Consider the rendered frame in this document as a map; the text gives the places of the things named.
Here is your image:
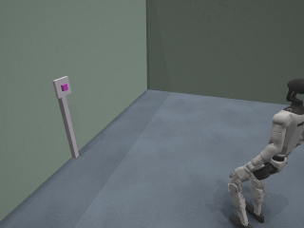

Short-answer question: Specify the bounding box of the panel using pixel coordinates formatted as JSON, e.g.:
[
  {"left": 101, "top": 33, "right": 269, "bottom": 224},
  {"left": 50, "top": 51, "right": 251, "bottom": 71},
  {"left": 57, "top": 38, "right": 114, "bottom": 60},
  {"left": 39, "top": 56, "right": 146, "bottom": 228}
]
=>
[{"left": 52, "top": 76, "right": 79, "bottom": 159}]

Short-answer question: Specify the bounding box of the left robot upper arm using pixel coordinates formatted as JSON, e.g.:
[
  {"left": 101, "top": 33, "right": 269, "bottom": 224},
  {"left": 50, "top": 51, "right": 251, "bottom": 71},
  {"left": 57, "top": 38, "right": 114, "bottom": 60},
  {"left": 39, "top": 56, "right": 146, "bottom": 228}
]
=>
[{"left": 268, "top": 112, "right": 291, "bottom": 155}]

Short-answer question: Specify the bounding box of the robot right forearm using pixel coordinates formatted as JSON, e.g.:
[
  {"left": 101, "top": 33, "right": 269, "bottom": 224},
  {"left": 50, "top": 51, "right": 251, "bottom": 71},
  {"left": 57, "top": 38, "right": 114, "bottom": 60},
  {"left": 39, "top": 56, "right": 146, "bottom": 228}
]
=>
[{"left": 286, "top": 141, "right": 304, "bottom": 156}]

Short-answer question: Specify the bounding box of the button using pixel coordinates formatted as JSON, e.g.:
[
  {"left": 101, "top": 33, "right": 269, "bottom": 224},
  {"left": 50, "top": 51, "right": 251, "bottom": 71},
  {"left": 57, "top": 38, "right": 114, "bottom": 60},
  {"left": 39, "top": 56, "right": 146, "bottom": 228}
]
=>
[{"left": 61, "top": 84, "right": 68, "bottom": 91}]

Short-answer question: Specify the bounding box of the robot left hand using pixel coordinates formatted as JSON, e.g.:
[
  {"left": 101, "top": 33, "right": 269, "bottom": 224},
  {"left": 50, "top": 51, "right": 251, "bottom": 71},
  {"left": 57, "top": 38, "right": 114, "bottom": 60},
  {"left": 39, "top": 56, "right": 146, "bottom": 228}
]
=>
[{"left": 229, "top": 166, "right": 250, "bottom": 185}]

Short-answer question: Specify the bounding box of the robot left forearm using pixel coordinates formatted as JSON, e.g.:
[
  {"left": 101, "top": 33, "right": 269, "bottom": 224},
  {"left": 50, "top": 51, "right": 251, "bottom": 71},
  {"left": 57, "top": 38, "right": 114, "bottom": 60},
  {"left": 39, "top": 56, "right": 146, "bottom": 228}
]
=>
[{"left": 244, "top": 144, "right": 277, "bottom": 173}]

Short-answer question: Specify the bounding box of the robot left foot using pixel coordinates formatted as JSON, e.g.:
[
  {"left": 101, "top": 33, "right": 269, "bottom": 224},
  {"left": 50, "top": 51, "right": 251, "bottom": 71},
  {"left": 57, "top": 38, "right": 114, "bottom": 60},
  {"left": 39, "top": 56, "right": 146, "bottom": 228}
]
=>
[{"left": 230, "top": 214, "right": 253, "bottom": 228}]

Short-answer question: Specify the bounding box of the robot head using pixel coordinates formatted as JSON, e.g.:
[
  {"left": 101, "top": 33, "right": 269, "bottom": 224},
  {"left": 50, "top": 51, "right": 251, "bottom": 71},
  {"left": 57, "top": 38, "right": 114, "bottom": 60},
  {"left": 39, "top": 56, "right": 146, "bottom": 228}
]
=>
[{"left": 283, "top": 78, "right": 304, "bottom": 115}]

